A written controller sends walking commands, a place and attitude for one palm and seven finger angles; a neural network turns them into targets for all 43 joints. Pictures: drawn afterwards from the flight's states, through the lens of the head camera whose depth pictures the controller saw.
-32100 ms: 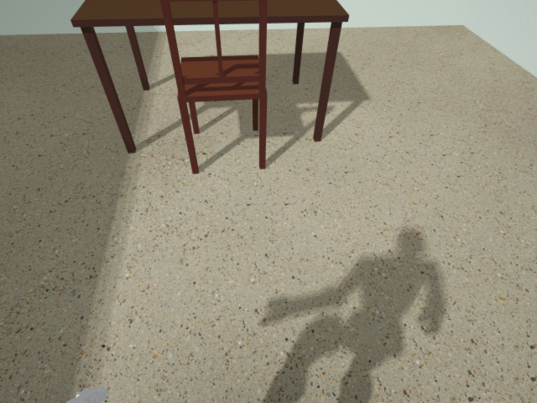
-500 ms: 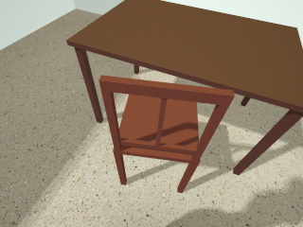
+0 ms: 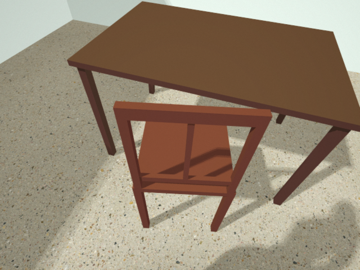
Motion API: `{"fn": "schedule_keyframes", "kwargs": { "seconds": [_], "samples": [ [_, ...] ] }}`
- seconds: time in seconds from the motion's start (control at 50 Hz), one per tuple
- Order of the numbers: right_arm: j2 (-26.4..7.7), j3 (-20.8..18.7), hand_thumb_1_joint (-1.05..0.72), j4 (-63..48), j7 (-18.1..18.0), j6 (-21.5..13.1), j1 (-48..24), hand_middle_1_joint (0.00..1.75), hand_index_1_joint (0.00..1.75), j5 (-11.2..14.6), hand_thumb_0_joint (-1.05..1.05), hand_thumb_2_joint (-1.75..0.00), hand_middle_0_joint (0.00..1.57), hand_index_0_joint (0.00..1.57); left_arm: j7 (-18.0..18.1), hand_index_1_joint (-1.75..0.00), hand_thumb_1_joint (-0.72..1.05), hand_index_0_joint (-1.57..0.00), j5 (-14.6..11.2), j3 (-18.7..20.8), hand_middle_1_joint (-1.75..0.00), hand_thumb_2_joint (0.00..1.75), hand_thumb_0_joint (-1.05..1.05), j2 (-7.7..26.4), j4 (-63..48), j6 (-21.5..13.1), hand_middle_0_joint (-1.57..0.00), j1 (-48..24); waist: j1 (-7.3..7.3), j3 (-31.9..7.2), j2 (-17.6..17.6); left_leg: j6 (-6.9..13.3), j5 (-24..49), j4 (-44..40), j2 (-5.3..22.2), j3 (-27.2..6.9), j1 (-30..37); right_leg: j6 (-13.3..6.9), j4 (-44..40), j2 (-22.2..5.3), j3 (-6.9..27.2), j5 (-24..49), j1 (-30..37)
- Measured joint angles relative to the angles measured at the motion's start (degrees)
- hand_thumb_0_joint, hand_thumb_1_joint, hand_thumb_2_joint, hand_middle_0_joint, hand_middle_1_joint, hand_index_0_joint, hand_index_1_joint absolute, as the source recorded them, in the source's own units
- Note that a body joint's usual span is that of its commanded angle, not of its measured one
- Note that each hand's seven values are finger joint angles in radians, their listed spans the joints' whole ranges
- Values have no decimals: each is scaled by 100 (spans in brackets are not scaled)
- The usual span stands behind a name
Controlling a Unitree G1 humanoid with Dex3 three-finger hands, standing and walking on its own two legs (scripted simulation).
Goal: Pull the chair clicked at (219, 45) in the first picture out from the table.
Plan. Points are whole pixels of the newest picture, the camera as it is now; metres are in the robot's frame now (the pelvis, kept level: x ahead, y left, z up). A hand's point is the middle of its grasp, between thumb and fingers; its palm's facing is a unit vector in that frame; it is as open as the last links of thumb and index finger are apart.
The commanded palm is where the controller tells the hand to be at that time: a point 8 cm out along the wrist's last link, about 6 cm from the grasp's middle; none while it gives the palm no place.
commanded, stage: come to a stop and stand still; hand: left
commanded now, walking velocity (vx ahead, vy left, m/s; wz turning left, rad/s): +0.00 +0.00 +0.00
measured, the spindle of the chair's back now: (188, 153) +0.46 +0.00 -0.08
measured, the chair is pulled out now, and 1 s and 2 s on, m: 0.11 0.11 0.11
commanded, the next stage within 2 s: look again from close up in 0.42 s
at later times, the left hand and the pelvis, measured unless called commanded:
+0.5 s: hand out of the picture -0.01 +0.15 -0.18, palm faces +0.02 -0.99 -0.15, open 7.4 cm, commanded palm none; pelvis +0.02 +0.00 +0.00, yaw -1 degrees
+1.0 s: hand out of the picture +0.02 +0.17 -0.17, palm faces -0.01 -0.97 -0.23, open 7.4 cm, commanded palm none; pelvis +0.01 -0.01 -0.01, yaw -1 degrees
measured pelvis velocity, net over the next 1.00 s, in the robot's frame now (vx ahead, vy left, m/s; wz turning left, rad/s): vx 0.01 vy -0.01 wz -0.02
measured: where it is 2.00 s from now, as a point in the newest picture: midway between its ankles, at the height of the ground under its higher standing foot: outside the picture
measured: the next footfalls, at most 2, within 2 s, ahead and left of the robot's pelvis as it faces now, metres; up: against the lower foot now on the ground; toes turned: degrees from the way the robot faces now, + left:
none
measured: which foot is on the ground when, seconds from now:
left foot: down 0.00-1.00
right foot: down 0.00-1.00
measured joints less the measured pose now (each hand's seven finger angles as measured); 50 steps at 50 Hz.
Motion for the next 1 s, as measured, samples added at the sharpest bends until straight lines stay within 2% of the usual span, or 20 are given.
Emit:
{"fn": "schedule_keyframes", "kwargs": {
  "seconds": [0.3, 0.52, 0.62, 0.7, 0.84, 1.0],
  "samples": [
    [238, 35, -91, 213, -62, -85, 31, 30, 30, 8, 1, -90, 20, 20, 41, -30, 91, -20, -22, 1, -30, 90, 0, -98, 188, -53, -20, 30, -14, -11, 48, -6, -92, -49, 16, 26, 155, 2, -45, 20, 29, -82, 140],
    [175, -11, -91, 238, -88, -110, -36, 30, 30, 17, 1, -90, 20, 20, 49, -30, 90, -20, -17, -21, -30, 90, 0, -184, 268, -85, -20, 163, 14, -28, -8, -23, -138, -56, 46, 37, 205, -11, -78, 52, 40, -107, 194],
    [-6, -26, -91, -93, -43, -131, 5, 30, 30, -43, 1, -90, 20, 20, 75, -30, 90, -20, -2, -88, -30, 90, 0, -191, 231, -154, -20, 151, -46, -52, 149, -22, -399, 547, 102, -43, -219, -17, 249, 83, -50, -244, -74],
    [-126, -34, -91, -230, -55, -139, 59, 30, 30, -49, 1, -90, 20, 20, 47, -30, 90, -20, -6, -80, -30, 90, 0, -157, 199, -114, -20, 185, -37, -185, 320, 5, -512, 723, 78, -52, -244, -10, 456, 53, -58, -386, -107],
    [-224, -26, -93, -248, -47, -111, 8, 30, 30, -49, 1, -90, 20, 20, 35, -30, 90, -20, -10, -47, -30, 90, 0, -44, 109, -76, -20, 178, -33, -307, 392, -16, -502, 624, 54, 45, -104, -16, 585, 34, 46, -461, -108],
    [-176, 19, -92, -159, -6, -124, -42, 30, 30, -43, 1, -90, 20, 20, 13, -30, 90, -20, -20, -49, -30, 90, 0, 7, -7, -87, -20, 42, -44, -196, 284, -96, -355, 401, 99, 81, -62, -92, 501, 87, 82, -378, -149]
  ]
}}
